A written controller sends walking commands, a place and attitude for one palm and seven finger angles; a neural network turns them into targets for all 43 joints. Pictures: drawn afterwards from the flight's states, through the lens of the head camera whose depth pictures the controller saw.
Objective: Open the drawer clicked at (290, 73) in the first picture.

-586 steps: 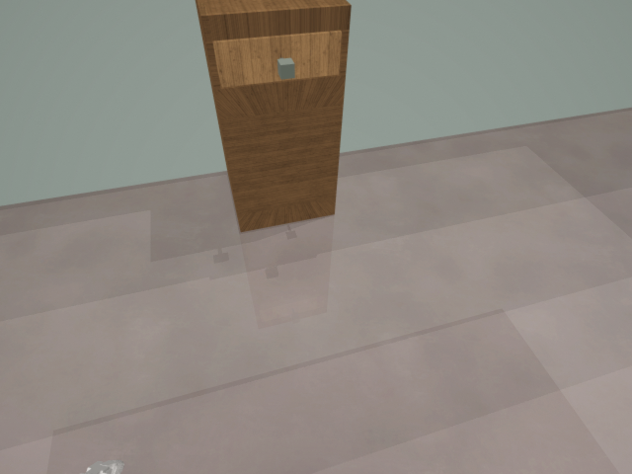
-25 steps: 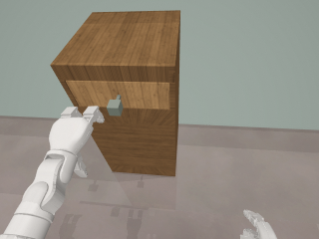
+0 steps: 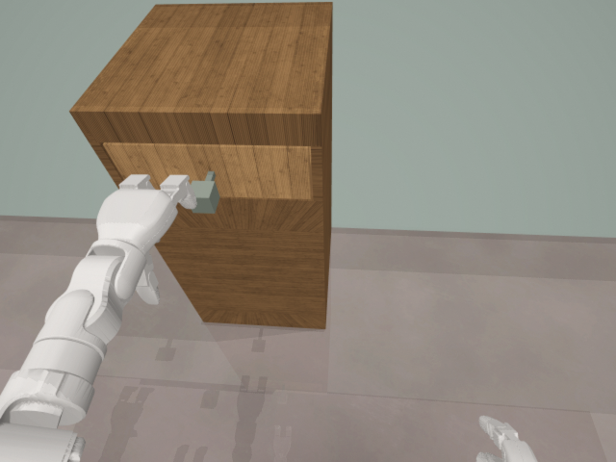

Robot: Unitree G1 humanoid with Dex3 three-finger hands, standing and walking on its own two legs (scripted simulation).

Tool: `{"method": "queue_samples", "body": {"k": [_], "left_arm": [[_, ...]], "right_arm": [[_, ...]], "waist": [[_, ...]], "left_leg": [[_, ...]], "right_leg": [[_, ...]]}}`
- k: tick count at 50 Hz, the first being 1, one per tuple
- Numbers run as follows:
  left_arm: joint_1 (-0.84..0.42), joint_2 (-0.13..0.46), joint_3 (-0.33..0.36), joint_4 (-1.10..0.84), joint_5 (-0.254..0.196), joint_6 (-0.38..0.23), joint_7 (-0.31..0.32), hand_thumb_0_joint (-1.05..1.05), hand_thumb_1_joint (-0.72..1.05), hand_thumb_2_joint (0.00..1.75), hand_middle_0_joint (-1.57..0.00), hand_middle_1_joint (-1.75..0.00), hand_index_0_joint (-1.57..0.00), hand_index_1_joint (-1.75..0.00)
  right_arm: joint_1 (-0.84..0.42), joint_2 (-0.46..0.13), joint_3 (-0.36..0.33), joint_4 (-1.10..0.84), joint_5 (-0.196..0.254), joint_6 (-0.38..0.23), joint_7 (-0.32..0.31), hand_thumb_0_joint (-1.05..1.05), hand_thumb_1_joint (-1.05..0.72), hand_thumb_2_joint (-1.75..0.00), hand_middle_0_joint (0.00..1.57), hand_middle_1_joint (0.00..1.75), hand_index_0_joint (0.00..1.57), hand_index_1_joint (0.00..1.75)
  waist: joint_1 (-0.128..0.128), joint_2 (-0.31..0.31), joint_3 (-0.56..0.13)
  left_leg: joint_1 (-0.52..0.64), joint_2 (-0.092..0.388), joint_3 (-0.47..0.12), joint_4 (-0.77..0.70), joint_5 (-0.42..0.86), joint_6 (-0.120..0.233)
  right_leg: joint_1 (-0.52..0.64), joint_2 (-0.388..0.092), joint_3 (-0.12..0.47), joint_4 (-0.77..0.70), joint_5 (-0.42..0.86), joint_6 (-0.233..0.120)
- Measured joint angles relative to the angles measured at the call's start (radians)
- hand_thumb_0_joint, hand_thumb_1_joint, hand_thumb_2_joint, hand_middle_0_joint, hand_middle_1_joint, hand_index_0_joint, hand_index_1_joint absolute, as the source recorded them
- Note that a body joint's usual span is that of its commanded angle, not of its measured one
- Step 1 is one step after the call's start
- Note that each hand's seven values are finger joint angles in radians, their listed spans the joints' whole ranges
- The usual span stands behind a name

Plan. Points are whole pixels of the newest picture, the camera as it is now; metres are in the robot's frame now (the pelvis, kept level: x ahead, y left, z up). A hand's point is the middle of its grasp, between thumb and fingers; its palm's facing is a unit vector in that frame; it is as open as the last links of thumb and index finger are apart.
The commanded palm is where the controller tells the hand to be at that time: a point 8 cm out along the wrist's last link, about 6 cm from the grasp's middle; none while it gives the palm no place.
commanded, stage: move the hooked fingers above the handle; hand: left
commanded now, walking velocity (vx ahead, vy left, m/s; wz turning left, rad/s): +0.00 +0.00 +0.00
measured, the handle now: (206, 188) +0.57 +0.26 -0.03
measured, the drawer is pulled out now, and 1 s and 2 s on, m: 0.00 0.00 0.00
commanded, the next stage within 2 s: lower the fingers behind the handle in 1.76 s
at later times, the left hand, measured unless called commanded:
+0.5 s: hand (174, 205) +0.45 +0.25 +0.05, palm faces -0.03 +0.00 -1.00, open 13.8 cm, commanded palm +0.43 +0.26 +0.11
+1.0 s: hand (187, 185) +0.51 +0.26 +0.04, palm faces -0.07 +0.00 -1.00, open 13.8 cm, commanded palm +0.50 +0.26 +0.09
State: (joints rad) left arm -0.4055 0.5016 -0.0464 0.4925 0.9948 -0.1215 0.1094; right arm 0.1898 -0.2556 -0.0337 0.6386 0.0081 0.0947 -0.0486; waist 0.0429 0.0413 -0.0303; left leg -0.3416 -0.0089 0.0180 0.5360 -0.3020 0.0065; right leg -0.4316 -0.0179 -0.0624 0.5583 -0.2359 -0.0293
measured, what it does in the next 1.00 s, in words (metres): stands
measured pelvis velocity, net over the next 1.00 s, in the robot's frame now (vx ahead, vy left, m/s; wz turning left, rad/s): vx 0.01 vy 0.02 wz -0.02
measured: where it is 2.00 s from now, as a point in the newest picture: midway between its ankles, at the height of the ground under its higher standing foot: outside the picture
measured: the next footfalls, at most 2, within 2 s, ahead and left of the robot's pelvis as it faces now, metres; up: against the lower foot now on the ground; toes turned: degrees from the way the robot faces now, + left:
none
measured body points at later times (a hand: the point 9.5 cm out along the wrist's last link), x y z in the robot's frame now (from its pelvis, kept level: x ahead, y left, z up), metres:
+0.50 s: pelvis +0.00 +0.02 -0.01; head +0.07 +0.00 +0.44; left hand +0.45 +0.25 +0.11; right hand +0.06 -0.25 -0.14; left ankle -0.02 +0.12 -0.73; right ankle +0.03 -0.10 -0.73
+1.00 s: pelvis +0.01 +0.02 -0.02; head +0.12 +0.02 +0.42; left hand +0.51 +0.25 +0.09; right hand +0.02 -0.26 -0.14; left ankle -0.02 +0.12 -0.73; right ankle +0.03 -0.10 -0.73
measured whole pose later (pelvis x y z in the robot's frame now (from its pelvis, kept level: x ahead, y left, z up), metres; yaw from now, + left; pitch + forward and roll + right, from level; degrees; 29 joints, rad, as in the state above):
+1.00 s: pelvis +0.01 +0.02 -0.02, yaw -1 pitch +18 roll -1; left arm -0.88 0.59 0.00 1.08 1.10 -0.14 0.23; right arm 0.35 -0.27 -0.05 0.69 -0.02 0.12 -0.03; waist -0.11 0.03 -0.10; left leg -0.63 0.00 0.04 0.70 -0.38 0.03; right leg -0.70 -0.01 -0.04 0.66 -0.27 0.00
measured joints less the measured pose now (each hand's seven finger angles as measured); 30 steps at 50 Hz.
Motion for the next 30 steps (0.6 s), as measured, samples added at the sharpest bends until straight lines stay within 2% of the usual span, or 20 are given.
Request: {"method": "queue_samples", "body": {"k": [8,19,30], "left_arm": [[-0.049,0.015,0.045,0.092,0.01,-0.023,0.039,0.0,-0.49,0.3,-0.31,-1.2,-0.32,-1.2],[-0.195,0.019,0.031,0.282,0.051,-0.043,0.091,0.0,-0.49,0.3,-0.32,-1.2,-0.32,-1.2],[-0.327,0.02,0.026,0.432,0.078,-0.023,0.115,0.0,-0.49,0.3,-0.31,-1.2,-0.32,-1.2]], "right_arm": [[0.067,-0.013,-0.026,0.012,0.004,0.019,0.008,0.0,-0.91,-0.89,0.2,0.3,0.2,0.29],[0.104,-0.003,-0.027,0.033,0.002,0.022,0.011,0.0,-0.91,-0.89,0.2,0.3,0.2,0.29],[0.126,0.002,-0.019,0.032,-0.006,0.024,0.024,0.0,-0.91,-0.89,0.2,0.3,0.2,0.29]], "waist": [[-0.031,0.0,-0.018],[-0.065,-0.007,-0.031],[-0.098,-0.006,-0.054]], "left_leg": [[-0.05,0.001,0.02,0.028,-0.015,0.007],[-0.12,-0.006,0.023,0.069,-0.029,0.019],[-0.182,-0.005,0.031,0.1,-0.045,0.027]], "right_leg": [[-0.055,0.002,0.02,0.024,-0.005,0.006],[-0.119,-0.005,0.024,0.05,-0.009,0.016],[-0.177,-0.005,0.032,0.066,-0.014,0.025]]}}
